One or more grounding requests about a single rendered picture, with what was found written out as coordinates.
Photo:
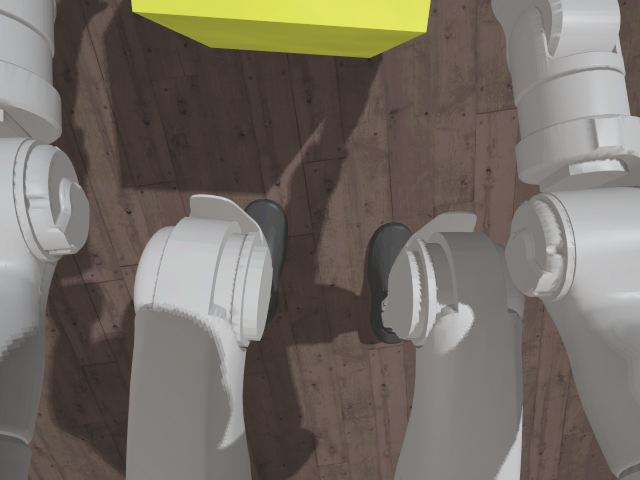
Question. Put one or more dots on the carton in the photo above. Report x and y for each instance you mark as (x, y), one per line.
(352, 28)

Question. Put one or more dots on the left robot foot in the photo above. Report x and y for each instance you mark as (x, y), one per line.
(271, 218)

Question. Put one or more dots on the right robot upper arm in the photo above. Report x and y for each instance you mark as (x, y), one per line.
(579, 252)

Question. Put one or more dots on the left robot upper arm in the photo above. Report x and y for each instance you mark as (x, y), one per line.
(44, 214)

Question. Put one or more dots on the right robot foot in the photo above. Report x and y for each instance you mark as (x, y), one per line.
(386, 244)

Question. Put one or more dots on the robot left forearm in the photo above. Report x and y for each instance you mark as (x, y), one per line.
(29, 104)

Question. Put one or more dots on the robot foot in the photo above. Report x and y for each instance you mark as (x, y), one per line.
(271, 218)
(386, 244)

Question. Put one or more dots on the robot right forearm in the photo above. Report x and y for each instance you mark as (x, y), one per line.
(568, 79)

